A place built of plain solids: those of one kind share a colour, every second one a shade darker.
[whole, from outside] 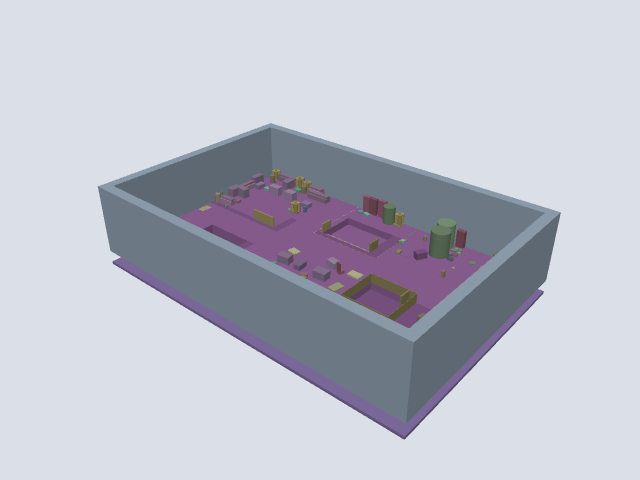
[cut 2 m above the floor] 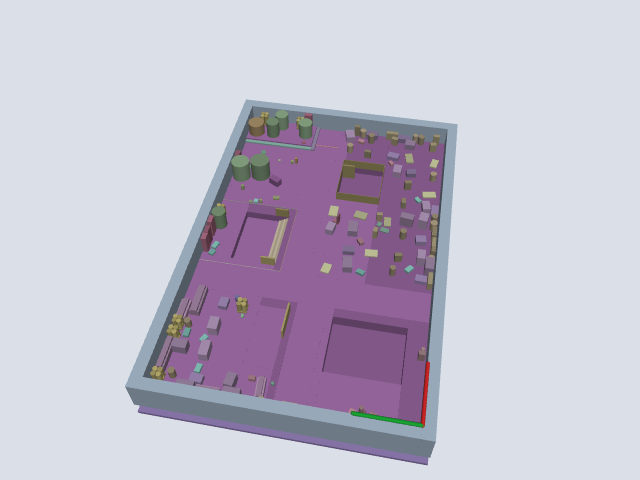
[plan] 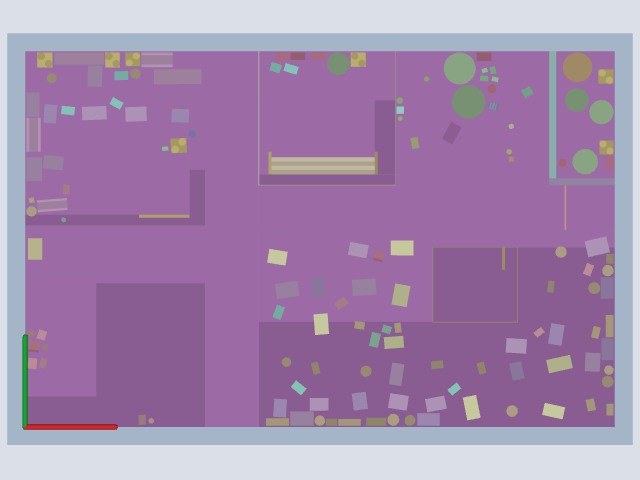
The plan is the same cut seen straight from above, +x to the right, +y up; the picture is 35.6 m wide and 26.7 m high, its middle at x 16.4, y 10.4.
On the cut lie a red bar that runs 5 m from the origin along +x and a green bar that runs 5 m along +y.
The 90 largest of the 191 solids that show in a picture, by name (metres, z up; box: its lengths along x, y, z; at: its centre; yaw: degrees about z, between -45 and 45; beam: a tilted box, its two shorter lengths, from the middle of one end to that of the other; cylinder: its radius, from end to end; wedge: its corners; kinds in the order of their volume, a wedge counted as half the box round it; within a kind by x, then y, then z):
{
 "floor_1": {"box": [3.4, 2.51, 2.1], "at": [1.7, 13.05, -1.05]},
 "floor_2": {"box": [3.95, 6.29, 2.1], "at": [1.98, 4.84, -1.05]},
 "floor_3": {"box": [10.0, 1.7, 2.1], "at": [5.0, 0.85, -1.05]},
 "floor_4": {"box": [10.0, 0.61, 2.1], "at": [5.0, 8.29, -1.05]},
 "floor_5": {"box": [10.0, 2.6, 1.0], "at": [5.0, 9.9, -0.5]},
 "floor_6": {"box": [10.0, 0.6, 2.1], "at": [5.0, 11.5, -1.05]},
 "floor_7": {"box": [10.0, 6.59, 2.1], "at": [5.0, 17.61, -1.05]},
 "floor_8": {"box": [5.75, 2.51, 2.1], "at": [6.28, 13.05, -1.05]},
 "floor_9": {"box": [5.21, 6.29, 0.99], "at": [6.55, 4.84, -1.61]},
 "floor_10": {"box": [0.85, 2.51, 2.1], "at": [9.57, 13.05, -1.05]},
 "floor_11": {"box": [0.84, 6.29, 2.1], "at": [9.58, 4.84, -1.05]},
 "floor_12": {"box": [3.0, 20.9, 1.0], "at": [11.5, 10.45, -0.5]},
 "floor_13": {"box": [0.7, 4.13, 2.1], "at": [13.35, 16.11, -1.05]},
 "floor_14": {"box": [5.75, 4.13, 1.33], "at": [16.57, 16.11, -1.44]},
 "floor_15": {"box": [7.6, 0.6, 2.1], "at": [16.8, 13.75, -1.05]},
 "floor_16": {"box": [7.6, 2.72, 2.1], "at": [16.8, 19.54, -1.05]},
 "floor_17": {"box": [9.7, 4.13, 2.1], "at": [17.85, 7.92, -1.05]},
 "floor_18": {"box": [1.15, 4.13, 2.1], "at": [20.02, 16.11, -1.05]},
 "floor_19": {"box": [2.0, 7.45, 1.0], "at": [21.6, 17.18, -0.5]},
 "floor_20": {"box": [19.8, 5.85, 2.1], "at": [22.9, 2.92, -1.05]},
 "floor_21": {"box": [19.8, 0.97, 2.1], "at": [22.9, 10.46, -1.05]},
 "floor_22": {"box": [19.8, 2.5, 1.0], "at": [22.9, 12.2, -0.5]},
 "floor_23": {"box": [4.05, 7.45, 1.0], "at": [24.62, 17.18, -0.5]},
 "floor_24": {"box": [4.67, 4.13, 1.38], "at": [25.04, 7.92, -1.41]},
 "floor_25": {"box": [2.5, 7.45, 1.0], "at": [27.9, 17.18, -0.5]},
 "floor_26": {"box": [5.43, 4.13, 2.1], "at": [30.09, 7.92, -1.05]},
 "floor_27": {"box": [3.26, 7.06, 1.3], "at": [31.17, 17.37, -0.35]},
 "wall_1": {"box": [1.0, 20.9, 7.0], "at": [-0.5, 10.45, 2.5]},
 "wall_2": {"box": [34.8, 1.0, 7.0], "at": [16.4, -0.5, 2.5]},
 "wall_3": {"box": [34.8, 1.0, 7.0], "at": [16.4, 21.4, 2.5]},
 "wall_4": {"box": [1.0, 20.9, 7.0], "at": [33.3, 10.45, 2.5]},
 "floor_base_1": {"box": [34.8, 22.9, 0.3], "at": [16.4, 10.45, -2.35]},
 "vat_1": {"cylinder": 0.63, "from": [17.42, 20.2, 0.0], "to": [17.42, 20.2, 1.85]},
 "vat_2": {"cylinder": 0.89, "from": [24.17, 19.94, 0.0], "to": [24.17, 19.94, 2.43]},
 "vat_3": {"cylinder": 0.94, "from": [24.67, 18.08, 0.0], "to": [24.67, 18.08, 2.54]},
 "vat_4": {"cylinder": 0.66, "from": [30.69, 18.19, 0.3], "to": [30.69, 18.19, 2.22]},
 "vat_5": {"cylinder": 0.71, "from": [31.15, 14.76, 0.3], "to": [31.15, 14.76, 2.57]},
 "vat_6": {"cylinder": 0.68, "from": [32.05, 17.51, 0.3], "to": [32.05, 17.51, 2.17]},
 "pallet_load_1": {"box": [0.73, 1.35, 1.09], "at": [0.43, 17.94, 0.55]},
 "pallet_load_2": {"box": [0.87, 1.32, 0.92], "at": [0.51, 14.34, 0.46]},
 "pallet_load_3": {"box": [1.1, 0.75, 0.99], "at": [1.57, 14.71, 0.49], "yaw": -5.7},
 "pallet_load_4": {"box": [1.36, 0.75, 0.95], "at": [3.85, 17.46, 0.47], "yaw": 2.0},
 "pallet_load_5": {"box": [0.8, 1.17, 0.94], "at": [3.88, 19.52, 0.47], "yaw": -1.1},
 "pallet_load_6": {"box": [1.18, 0.81, 1.02], "at": [6.17, 17.4, 0.51], "yaw": 2.0},
 "pallet_load_7": {"box": [1.26, 0.84, 0.75], "at": [14.57, 7.62, 0.38], "yaw": 8.3},
 "pallet_load_8": {"box": [1.31, 0.79, 1.27], "at": [15.39, 0.47, 0.64]},
 "pallet_load_9": {"box": [1.04, 0.71, 1.15], "at": [16.35, 1.26, 0.57], "yaw": 0.1},
 "pallet_load_10": {"box": [1.05, 0.73, 0.68], "at": [18.53, 9.84, 0.34], "yaw": -10.7},
 "pallet_load_11": {"box": [1.32, 0.9, 0.74], "at": [18.85, 7.77, 0.37], "yaw": 3.6},
 "pallet_load_12": {"box": [0.69, 1.22, 1.14], "at": [20.67, 2.93, 0.57], "yaw": -8.7},
 "pallet_load_13": {"box": [1.05, 0.83, 1.23], "at": [20.77, 1.39, 0.61], "yaw": -8.7},
 "pallet_load_14": {"box": [1.1, 0.75, 0.67], "at": [22.84, 1.28, 0.34], "yaw": 10.6},
 "pallet_load_15": {"box": [1.14, 0.81, 0.74], "at": [27.32, 4.51, 0.37], "yaw": -3.6},
 "pallet_load_16": {"box": [0.84, 1.04, 0.64], "at": [31.57, 3.6, 0.32], "yaw": -2.9},
 "pallet_load_17": {"box": [1.24, 0.91, 0.67], "at": [31.82, 10.02, 0.34], "yaw": 13.2},
 "cask_row_1": {"box": [0.8, 1.9, 0.53], "at": [0.47, 16.25, 0.27]},
 "cask_row_2": {"box": [1.67, 0.67, 0.52], "at": [1.51, 12.34, 0.26], "yaw": 4.5},
 "cask_row_3": {"box": [2.77, 0.68, 0.63], "at": [3.01, 20.49, 0.32]},
 "cask_row_4": {"box": [1.75, 0.82, 0.56], "at": [7.34, 20.42, 0.28]},
 "cask_row_5": {"box": [2.65, 0.83, 0.54], "at": [8.49, 19.48, 0.27], "yaw": 0.4},
 "sack_pile_1": {"box": [0.71, 1.03, 0.53], "at": [1.4, 17.42, 0.27], "yaw": -4.3},
 "sack_pile_2": {"box": [0.96, 0.75, 0.49], "at": [8.63, 17.31, 0.24], "yaw": -2.0},
 "sack_pile_3": {"box": [0.71, 1.01, 0.45], "at": [14.18, 1.05, 0.23], "yaw": -3.8},
 "sack_pile_4": {"box": [0.69, 1.08, 0.49], "at": [16.3, 7.78, 0.24], "yaw": 5.0},
 "sack_pile_5": {"box": [0.79, 0.96, 0.57], "at": [18.61, 1.43, 0.28], "yaw": 7.6},
 "sack_pile_6": {"box": [1.25, 0.7, 0.56], "at": [22.43, 0.42, 0.28]},
 "sack_pile_7": {"box": [0.68, 0.97, 0.53], "at": [27.35, 3.11, 0.27], "yaw": 11.8},
 "sack_pile_8": {"box": [0.76, 1.16, 0.46], "at": [29.55, 5.15, 0.23], "yaw": -9.2},
 "sack_pile_9": {"box": [0.71, 1.2, 0.61], "at": [32.38, 7.72, 0.3]},
 "sack_pile_10": {"box": [0.67, 1.21, 0.57], "at": [32.4, 4.33, 0.28]},
 "control_cabinet_1": {"box": [0.76, 0.46, 1.83], "at": [14.32, 20.6, 0.92]},
 "control_cabinet_2": {"box": [0.82, 0.42, 1.82], "at": [15.17, 20.62, 0.91]},
 "control_cabinet_3": {"box": [0.85, 0.42, 1.93], "at": [16.31, 20.62, 0.96]},
 "control_cabinet_4": {"box": [0.82, 0.47, 1.75], "at": [25.53, 20.59, 0.88]},
 "control_cabinet_5": {"box": [0.43, 0.78, 1.91], "at": [32.52, 14.71, 1.25]},
 "step_terW_tread_1": {"box": [0.39, 7.06, 1.15], "at": [29.35, 17.37, -0.42]},
 "tank_low_1": {"cylinder": 0.82, "from": [30.73, 20.0, 0.3], "to": [30.73, 20.0, 1.6]},
 "tread_1": {"box": [5.75, 0.24, 0.62], "at": [16.57, 14.17, -0.46]},
 "tread_2": {"box": [5.75, 0.24, 0.46], "at": [16.57, 14.41, -0.54]},
 "tread_3": {"box": [5.75, 0.24, 0.31], "at": [16.57, 14.65, -0.62]},
 "crate_stack_1": {"box": [1.28, 0.42, 0.85], "at": [14.04, 0.28, 0.42]},
 "crate_stack_2": {"box": [1.25, 0.37, 0.97], "at": [18.04, 0.26, 0.48]},
 "crate_stack_3": {"box": [1.12, 0.44, 0.85], "at": [19.53, 0.29, 0.42]},
 "crate_stack_4": {"box": [0.43, 1.23, 0.89], "at": [32.52, 5.61, 0.45]},
 "step_terS_tread_1": {"box": [3.65, 0.39, 1.15], "at": [30.98, 13.64, -0.42]},
 "rail_1": {"box": [2.82, 0.16, 1.1], "at": [7.74, 11.72, 0.55]},
 "rail_2": {"box": [0.16, 1.23, 1.67], "at": [26.61, 9.37, 0.12]},
 "barrel_1": {"cylinder": 0.33, "from": [31.65, 7.72, 0.0], "to": [31.65, 7.72, 0.99]},
 "barrel_2": {"cylinder": 0.33, "from": [32.41, 2.52, 0.0], "to": [32.41, 2.52, 0.94]},
 "pump_skid_1": {"box": [0.66, 1.1, 0.68], "at": [23.73, 16.35, 0.34], "yaw": -28.5}
}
